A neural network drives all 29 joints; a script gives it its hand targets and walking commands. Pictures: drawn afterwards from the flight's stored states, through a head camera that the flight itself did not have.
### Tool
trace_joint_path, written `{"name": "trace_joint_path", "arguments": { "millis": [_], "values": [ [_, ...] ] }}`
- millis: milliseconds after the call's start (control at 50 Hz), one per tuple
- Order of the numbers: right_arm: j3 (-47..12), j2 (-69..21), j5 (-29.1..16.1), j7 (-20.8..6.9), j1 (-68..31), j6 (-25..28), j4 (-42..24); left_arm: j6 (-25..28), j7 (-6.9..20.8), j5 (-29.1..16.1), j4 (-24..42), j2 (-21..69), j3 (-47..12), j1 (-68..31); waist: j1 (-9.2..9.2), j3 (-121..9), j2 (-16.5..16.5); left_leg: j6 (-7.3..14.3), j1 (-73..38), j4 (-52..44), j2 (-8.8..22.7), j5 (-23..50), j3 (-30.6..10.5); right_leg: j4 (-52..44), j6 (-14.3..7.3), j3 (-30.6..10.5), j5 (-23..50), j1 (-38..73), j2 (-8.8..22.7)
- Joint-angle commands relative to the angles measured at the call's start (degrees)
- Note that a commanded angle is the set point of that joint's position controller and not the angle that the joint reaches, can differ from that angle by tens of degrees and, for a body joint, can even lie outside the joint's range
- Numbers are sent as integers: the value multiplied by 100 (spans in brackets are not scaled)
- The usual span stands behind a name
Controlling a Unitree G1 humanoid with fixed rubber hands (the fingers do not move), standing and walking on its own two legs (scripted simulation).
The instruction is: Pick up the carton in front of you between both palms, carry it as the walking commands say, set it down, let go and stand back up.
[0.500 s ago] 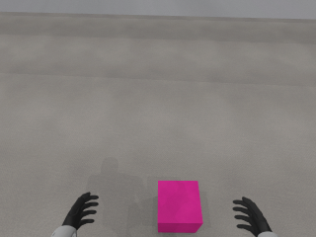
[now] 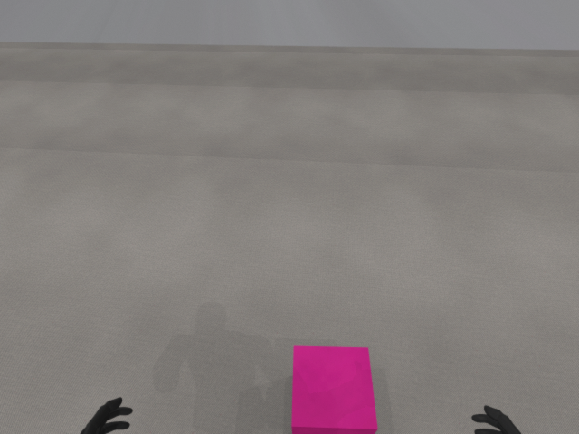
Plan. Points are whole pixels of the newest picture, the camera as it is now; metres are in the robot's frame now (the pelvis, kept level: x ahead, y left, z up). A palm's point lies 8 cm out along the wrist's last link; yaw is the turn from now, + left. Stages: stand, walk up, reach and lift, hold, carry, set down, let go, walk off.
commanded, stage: stand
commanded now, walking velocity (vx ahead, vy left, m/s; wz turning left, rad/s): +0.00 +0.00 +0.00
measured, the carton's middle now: (329, 397) +0.35 -0.08 -0.64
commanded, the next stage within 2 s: none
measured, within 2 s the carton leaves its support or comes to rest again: neither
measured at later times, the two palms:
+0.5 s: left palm out of the picture +0.09 +0.29 -0.09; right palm out of the picture +0.09 -0.31 -0.10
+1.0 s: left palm out of the picture +0.06 +0.30 -0.09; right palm out of the picture +0.06 -0.31 -0.10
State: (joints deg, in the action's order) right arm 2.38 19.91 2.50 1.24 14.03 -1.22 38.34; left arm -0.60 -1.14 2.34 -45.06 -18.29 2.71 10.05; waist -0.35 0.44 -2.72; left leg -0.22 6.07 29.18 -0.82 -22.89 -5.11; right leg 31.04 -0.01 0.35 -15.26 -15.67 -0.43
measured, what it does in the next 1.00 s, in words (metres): stands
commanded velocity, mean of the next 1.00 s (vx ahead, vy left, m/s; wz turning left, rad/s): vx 0.00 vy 0.00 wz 0.00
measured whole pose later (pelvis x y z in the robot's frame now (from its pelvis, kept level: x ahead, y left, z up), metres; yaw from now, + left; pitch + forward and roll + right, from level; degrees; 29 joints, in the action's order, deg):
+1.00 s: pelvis -0.02 -0.01 +0.01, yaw +0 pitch -2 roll +0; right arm -0.1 22.5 1.5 1.2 11.9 0.4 53.3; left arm 0.2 -0.5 0.9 -59.4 -21.1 1.1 6.8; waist -0.7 1.5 -1.3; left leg -0.8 2.3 22.2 -0.4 -17.5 -5.0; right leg 24.2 -0.6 0.2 -9.9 -12.0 -0.6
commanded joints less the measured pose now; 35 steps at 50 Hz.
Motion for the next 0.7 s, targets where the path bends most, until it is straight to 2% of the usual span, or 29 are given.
{"name": "trace_joint_path", "arguments": {
  "millis": [0,220,680],
  "values": [
    [184,809,-7,41,-20,111,-241,100,-32,-13,223,-868,182,-190,20,-294,253,-39,599,-400,407,2139,-205,-304,-153,-453,1681,864,458],
    [97,903,-35,57,-33,163,175,126,-19,-53,-194,-973,141,-300,3,-222,210,-14,586,-572,436,2033,-255,-451,-191,-534,1673,1027,515],
    [-20,1108,-79,27,-184,206,944,129,30,-119,-934,-1182,48,-484,-33,33,248,67,541,-1028,509,1404,-314,-927,-183,-696,1033,1027,578]
  ]
}}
